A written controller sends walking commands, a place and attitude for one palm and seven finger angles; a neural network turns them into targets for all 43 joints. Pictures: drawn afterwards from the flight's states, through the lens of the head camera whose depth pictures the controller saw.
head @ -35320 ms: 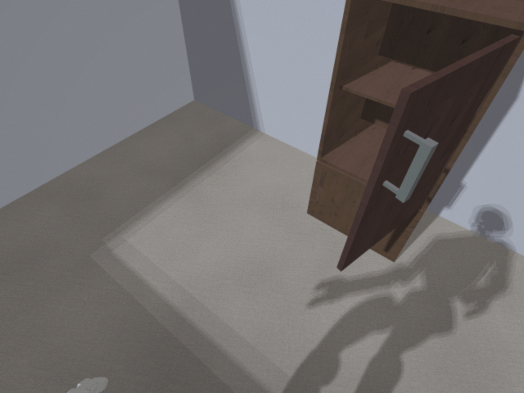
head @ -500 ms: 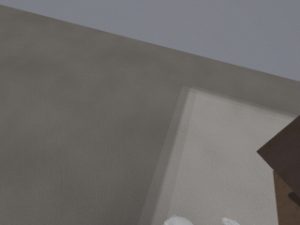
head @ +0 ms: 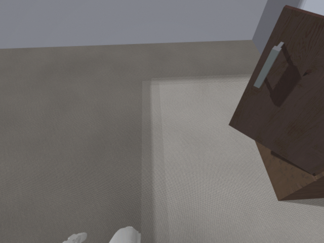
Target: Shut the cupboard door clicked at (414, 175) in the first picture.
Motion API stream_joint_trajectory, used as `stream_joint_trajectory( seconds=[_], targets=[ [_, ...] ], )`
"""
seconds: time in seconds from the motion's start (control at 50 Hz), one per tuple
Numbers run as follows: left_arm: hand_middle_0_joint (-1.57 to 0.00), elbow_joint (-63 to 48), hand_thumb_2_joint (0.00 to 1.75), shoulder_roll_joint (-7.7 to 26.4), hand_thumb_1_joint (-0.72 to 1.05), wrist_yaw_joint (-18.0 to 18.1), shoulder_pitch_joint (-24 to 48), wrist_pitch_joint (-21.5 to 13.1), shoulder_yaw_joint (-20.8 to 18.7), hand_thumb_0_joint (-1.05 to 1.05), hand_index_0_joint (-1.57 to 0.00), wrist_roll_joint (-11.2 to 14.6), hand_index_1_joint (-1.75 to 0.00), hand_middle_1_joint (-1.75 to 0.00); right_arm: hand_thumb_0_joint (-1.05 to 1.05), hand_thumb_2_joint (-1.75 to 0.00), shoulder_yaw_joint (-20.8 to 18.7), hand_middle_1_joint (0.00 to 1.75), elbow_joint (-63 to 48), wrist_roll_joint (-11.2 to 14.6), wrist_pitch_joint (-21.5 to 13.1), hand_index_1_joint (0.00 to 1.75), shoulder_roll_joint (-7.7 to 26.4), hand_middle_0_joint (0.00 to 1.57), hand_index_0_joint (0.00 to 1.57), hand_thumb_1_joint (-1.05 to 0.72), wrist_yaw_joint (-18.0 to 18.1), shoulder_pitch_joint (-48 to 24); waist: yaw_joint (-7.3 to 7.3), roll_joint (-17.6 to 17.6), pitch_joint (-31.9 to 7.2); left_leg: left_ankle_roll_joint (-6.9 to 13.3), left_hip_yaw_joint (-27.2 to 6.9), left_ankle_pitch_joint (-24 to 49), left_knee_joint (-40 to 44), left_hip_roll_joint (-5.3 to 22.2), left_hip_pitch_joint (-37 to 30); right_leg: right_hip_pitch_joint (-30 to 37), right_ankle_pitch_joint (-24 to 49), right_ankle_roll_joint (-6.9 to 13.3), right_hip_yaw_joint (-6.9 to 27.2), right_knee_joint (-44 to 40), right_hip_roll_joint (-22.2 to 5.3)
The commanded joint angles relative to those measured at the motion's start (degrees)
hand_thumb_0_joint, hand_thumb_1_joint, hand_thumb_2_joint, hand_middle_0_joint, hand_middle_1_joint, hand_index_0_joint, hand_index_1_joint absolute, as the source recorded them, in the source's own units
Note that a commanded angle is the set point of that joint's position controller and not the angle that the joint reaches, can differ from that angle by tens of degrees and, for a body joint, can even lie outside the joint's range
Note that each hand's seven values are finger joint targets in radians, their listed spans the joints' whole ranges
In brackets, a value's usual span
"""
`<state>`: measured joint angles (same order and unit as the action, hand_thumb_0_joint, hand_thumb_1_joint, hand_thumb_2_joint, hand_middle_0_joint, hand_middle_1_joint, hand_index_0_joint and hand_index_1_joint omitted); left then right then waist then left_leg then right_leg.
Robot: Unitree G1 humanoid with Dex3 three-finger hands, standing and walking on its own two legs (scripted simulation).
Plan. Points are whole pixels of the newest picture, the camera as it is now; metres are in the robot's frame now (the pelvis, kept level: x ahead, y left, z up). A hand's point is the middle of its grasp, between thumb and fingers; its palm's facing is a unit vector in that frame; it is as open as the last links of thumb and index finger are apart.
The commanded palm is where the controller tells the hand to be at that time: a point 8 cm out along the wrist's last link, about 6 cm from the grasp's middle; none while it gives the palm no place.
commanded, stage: turn to face it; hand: left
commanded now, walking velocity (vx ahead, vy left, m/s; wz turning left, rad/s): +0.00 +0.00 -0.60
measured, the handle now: (268, 65) +0.66 -0.34 +0.04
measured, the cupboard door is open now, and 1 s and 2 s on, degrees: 46 46 46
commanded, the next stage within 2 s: take the last steps up to it in 1.06 s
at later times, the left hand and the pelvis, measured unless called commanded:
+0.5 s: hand (94, 225) +0.18 +0.21 -0.16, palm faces -0.30 -0.92 -0.24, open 7.4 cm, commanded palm none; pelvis +0.01 +0.03 +0.00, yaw -19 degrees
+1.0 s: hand (108, 222) +0.19 +0.18 -0.18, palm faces -0.49 -0.85 -0.20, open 7.4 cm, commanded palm none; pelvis +0.03 +0.04 -0.01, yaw -33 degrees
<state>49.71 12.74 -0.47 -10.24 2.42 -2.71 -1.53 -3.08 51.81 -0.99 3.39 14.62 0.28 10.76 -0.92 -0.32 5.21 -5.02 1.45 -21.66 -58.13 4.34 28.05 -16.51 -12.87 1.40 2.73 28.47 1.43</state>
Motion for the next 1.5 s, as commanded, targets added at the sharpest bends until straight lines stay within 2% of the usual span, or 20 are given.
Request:
stream_joint_trajectory(
  seconds=[0.0, 0.1, 0.14, 0.16, 0.26, 0.46, 0.5, 0.52, 0.54, 0.58, 0.68, 0.86, 0.88, 0.92, 1.1, 1.22, 1.24, 1.28, 1.4, 1.48],
  targets=[
    [-0.20, -4.30, 0.90, 12.87, 0.90, 0.72, -1.02, -1.00, -3.97, 0.00, -0.20, -0.17, -0.30, -0.30, 0.00, -0.90, -0.84, 0.30, -5.07, 0.30, -1.85, 0.30, 3.69, 0.20, 0.20, -0.90, 0.56, -0.56, 1.75, 8.69, -7.83, 0.02, 0.27, -1.53, 10.18, -1.44, -3.03, 4.23, 8.90, 9.27, 15.98, -9.09, -13.14],
    [-0.20, -4.61, 0.90, 10.83, 0.90, 0.61, 1.45, -0.28, -3.75, 0.00, -0.20, 0.69, -0.30, -0.30, 0.00, -0.90, -0.96, 0.30, -3.03, 0.80, -3.44, 0.30, 5.56, 0.20, 0.20, -0.90, 1.58, 5.90, -1.49, 6.41, -9.76, 1.47, -0.44, 8.70, 34.76, -1.11, -22.22, -5.24, 9.38, 3.41, 15.95, -0.83, -8.02],
    [-0.20, -6.49, 0.90, 6.41, 0.90, -0.12, 0.59, 0.01, -2.82, 0.00, -0.20, 1.27, -0.30, -0.30, 0.00, -0.90, -2.41, 0.30, -4.13, -0.52, -3.85, 0.30, 14.17, 0.20, 0.20, -0.90, 2.11, 7.26, -1.86, -17.70, -8.94, 11.34, -23.33, 12.86, 44.35, 22.42, -25.57, -17.86, -22.16, -2.82, 0.22, 22.72, 2.86],
    [-0.20, -6.87, 0.90, 8.21, 0.90, -0.19, 2.54, -0.09, -2.99, 0.00, -0.20, 0.63, -0.30, -0.30, 0.00, -0.90, -2.07, 0.30, -4.59, -0.75, -3.66, 0.30, 13.68, 0.20, 0.20, -0.90, 2.02, 6.90, -2.23, -11.92, -6.99, 14.53, -22.38, 16.91, 42.97, 24.15, -20.52, -16.10, -21.74, -2.79, 1.75, 31.15, -0.47],
    [-0.20, -4.06, 0.90, 5.93, 0.90, -1.67, 0.55, 0.82, -3.29, 0.00, -0.20, 0.31, -0.30, -0.30, 0.00, -0.90, -0.96, 0.30, -5.29, -0.86, -4.16, 0.30, 8.37, 0.20, 0.20, -0.90, 2.73, 1.77, 0.62, -9.70, -6.93, 11.73, -2.15, 39.23, 36.76, 13.93, -24.87, -16.80, -13.56, -4.91, -2.90, 35.98, -2.42],
    [-0.20, -4.69, 0.90, 5.19, 0.90, -1.71, 2.79, 0.46, -2.66, 0.00, -0.20, 0.44, -0.30, -0.30, 0.00, -0.90, -2.54, 0.30, -2.54, -0.72, -3.39, 0.30, 10.60, 0.20, 0.20, -0.90, 1.36, 4.43, -0.62, -12.14, -5.96, 10.36, 3.71, 32.57, 32.55, 16.77, -20.64, -1.83, -8.83, -2.35, -8.04, 10.86, -2.22],
    [-0.20, -2.80, 0.90, 7.21, 0.90, -1.46, -3.96, -0.11, -3.48, 0.00, -0.20, 0.29, -0.30, -0.30, 0.00, -0.90, -2.68, 0.30, -3.00, -0.19, -3.23, 0.30, 10.81, 0.20, 0.20, -0.90, 1.13, 1.69, 3.25, -7.22, -8.13, 6.49, 7.43, 24.73, 23.91, 14.37, -14.96, 9.21, 3.25, -0.91, -7.22, -1.50, -2.83],
    [-0.20, -1.74, 0.90, 12.78, 0.90, -0.80, -7.67, -0.95, -4.34, 0.00, -0.20, -0.32, -0.30, -0.30, 0.00, -0.90, -2.14, 0.30, -4.04, 0.47, -3.04, 0.30, 7.35, 0.20, 0.20, -0.90, 0.79, 1.82, 5.08, 8.38, -9.89, 2.73, 11.44, 9.53, 11.75, 8.19, -6.10, 17.13, 13.31, 2.40, 5.95, -8.80, -13.15],
    [-0.20, -1.06, 0.90, 17.30, 0.90, 0.03, -9.63, -1.29, -5.08, 0.00, -0.20, 0.11, -0.30, -0.30, 0.00, -0.90, -1.01, 0.30, -6.85, 0.29, -2.55, 0.30, 4.46, 0.20, 0.20, -0.90, 0.75, -1.44, 6.17, 19.52, -7.39, 0.51, 8.51, -16.27, -0.98, 0.29, 5.60, 16.39, 31.29, 8.78, 22.00, -9.92, -23.62],
    [-0.20, -1.61, 0.90, 15.48, 0.90, 1.11, -7.33, -1.11, -4.71, 0.00, -0.20, 0.55, -0.30, -0.30, 0.00, -0.90, -0.91, 0.30, -6.11, 0.43, -1.31, 0.30, 4.89, 0.20, 0.20, -0.90, 1.18, -1.69, 4.72, 11.64, -6.18, 1.25, -1.05, -10.74, -9.72, 2.20, 8.01, 11.57, 19.01, 12.20, 18.39, -11.16, -22.57],
    [-0.20, -3.89, 0.90, 10.91, 0.90, 1.20, 0.79, -1.54, -3.26, 0.00, -0.20, 0.36, -0.30, -0.30, 0.00, -0.90, -1.02, 0.30, -2.87, -0.10, -1.25, 0.30, 4.62, 0.20, 0.20, -0.90, 0.41, 1.58, 0.31, 8.95, -7.75, -0.05, -0.24, 0.82, -4.04, 1.36, 1.49, 5.36, 12.80, 8.43, 9.37, -10.39, -13.87],
    [-0.20, -1.89, 0.90, 11.19, 0.90, 0.97, 0.35, -0.86, -3.68, 0.00, -0.20, 0.14, -0.30, -0.30, 0.00, -0.90, -0.46, 0.30, -1.78, 0.61, -2.69, 0.30, 2.79, 0.20, 0.20, -0.90, 1.11, 5.42, -0.86, 9.33, -7.73, 1.40, 1.07, 5.81, 27.70, -2.59, -14.92, -0.11, 9.48, 6.70, 15.00, -5.55, -11.99],
    [-0.20, -2.32, 0.90, 9.51, 0.90, 0.90, 0.55, -0.58, -3.28, 0.00, -0.20, 0.63, -0.30, -0.30, 0.00, -0.90, -0.51, 0.30, -0.88, 0.52, -3.29, 0.30, 4.26, 0.20, 0.20, -0.90, 1.41, 7.68, -1.66, 5.51, -8.49, 2.00, 0.03, 9.71, 34.78, -0.85, -22.19, -5.03, 5.95, 4.02, 12.69, -2.20, -9.00],
    [-0.20, -3.40, 0.90, 4.88, 0.90, 0.46, -1.51, -0.17, -2.38, 0.00, -0.20, 1.11, -0.30, -0.30, 0.00, -0.90, -1.73, 0.30, -1.78, -0.65, -3.75, 0.30, 12.55, 0.20, 0.20, -0.90, 2.03, 8.48, -1.43, -18.49, -7.84, 10.81, -22.24, 14.42, 44.10, 20.28, -22.93, -14.46, -20.33, -2.05, -0.59, 18.75, 1.84],
    [-0.20, -0.56, 0.90, 2.89, 0.90, -0.35, -0.48, 0.50, -2.09, 0.00, -0.20, 0.56, -0.30, -0.30, 0.00, -0.90, -0.59, 0.30, 0.03, -0.97, -3.88, 0.30, 6.92, 0.20, 0.20, -0.90, 2.60, 6.15, -0.12, -10.72, -7.52, 12.58, -2.47, 39.67, 36.94, 12.46, -24.26, -9.68, -12.80, -3.36, -3.74, 24.21, -1.75],
    [-0.20, 1.68, 0.90, 2.87, 0.90, -1.06, -4.36, -0.10, -2.16, 0.00, -0.20, 0.27, -0.30, -0.30, 0.00, -0.90, -1.72, 0.30, 1.89, -0.81, -3.12, 0.30, 9.02, 0.20, 0.20, -0.90, 1.85, 5.47, 1.10, -7.30, -7.18, 10.68, -3.61, 8.14, 36.22, 13.61, -14.26, 7.34, -5.16, -1.43, -7.63, 1.67, -0.42],
    [-0.20, 2.82, 0.90, 4.56, 0.90, -1.14, -7.34, -0.49, -2.76, 0.00, -0.20, 0.01, -0.30, -0.30, 0.00, -0.90, -1.73, 0.30, 1.84, -0.50, -3.10, 0.30, 8.24, 0.20, 0.20, -0.90, 1.65, 4.42, 2.73, -3.71, -6.76, 8.60, -1.34, 0.17, 32.13, 10.74, -8.76, 13.56, -4.23, -0.58, -5.19, -5.16, -1.78],
    [-0.20, 4.62, 0.90, 13.69, 0.90, -0.02, -12.96, -1.60, -4.34, 0.00, -0.20, -0.34, -0.30, -0.30, 0.00, -0.90, -0.16, 0.30, -1.70, -0.13, -3.30, 0.30, 2.41, 0.20, 0.20, -0.90, 0.69, -2.08, 7.01, 19.76, -2.11, 2.93, 6.79, -16.95, 5.04, -1.65, 11.90, 18.24, -17.38, 9.92, 25.16, -20.60, -22.04],
    [-0.20, 3.81, 0.90, 5.55, 0.90, 0.81, -5.16, -4.27, -2.09, 0.00, -0.20, 0.35, -0.30, -0.30, 0.00, -0.90, -0.95, 0.30, 1.73, -1.04, -3.15, 0.30, 2.07, 0.20, 0.20, -0.90, -0.88, 1.58, -0.21, 8.78, 1.44, 2.13, 1.27, 3.38, -2.28, 2.28, 5.96, 5.11, -8.23, 9.96, 7.37, -20.30, -13.92],
    [-0.20, 6.27, 0.90, 6.38, 0.90, 0.84, -9.15, -5.19, -1.95, 0.00, -0.20, 0.18, -0.30, -0.30, 0.00, -0.90, -0.65, 0.30, 1.17, -0.82, -3.85, 0.30, 0.32, 0.20, 0.20, -0.90, -1.24, -0.09, 1.03, 5.38, -0.47, 2.02, 2.97, 3.88, 9.35, 1.63, 3.63, 9.81, -0.75, 11.18, 6.78, -18.85, -14.34]
  ],
)
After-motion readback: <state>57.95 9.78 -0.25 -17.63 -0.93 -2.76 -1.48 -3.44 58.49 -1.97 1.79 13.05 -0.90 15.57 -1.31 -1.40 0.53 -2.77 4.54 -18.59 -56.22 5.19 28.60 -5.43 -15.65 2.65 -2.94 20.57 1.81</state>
